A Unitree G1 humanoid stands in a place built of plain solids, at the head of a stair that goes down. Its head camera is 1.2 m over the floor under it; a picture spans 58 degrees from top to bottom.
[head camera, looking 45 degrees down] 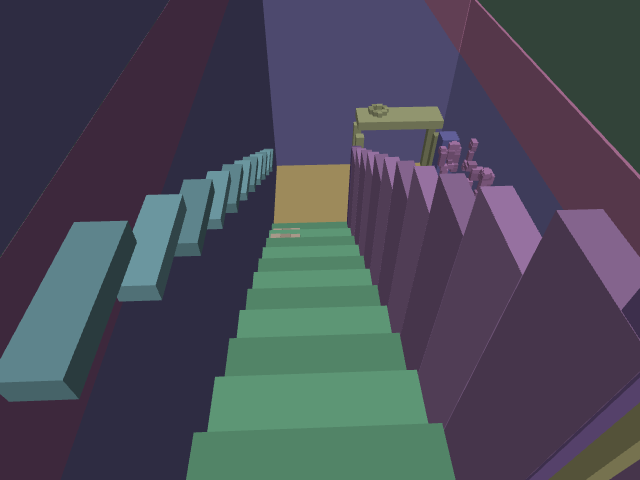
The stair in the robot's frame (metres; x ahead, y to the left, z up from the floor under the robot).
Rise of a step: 0.16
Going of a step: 0.27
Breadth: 0.85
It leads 2 degrees to the left of straight ahead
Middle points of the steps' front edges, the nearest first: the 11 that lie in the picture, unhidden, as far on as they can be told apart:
0.54 -0.04 -0.16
0.81 -0.03 -0.32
1.08 -0.02 -0.49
1.35 -0.01 -0.65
1.63 0.01 -0.82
1.90 0.02 -0.98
2.17 0.03 -1.14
2.44 0.04 -1.31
2.71 0.05 -1.47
2.98 0.06 -1.63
3.25 0.07 -1.80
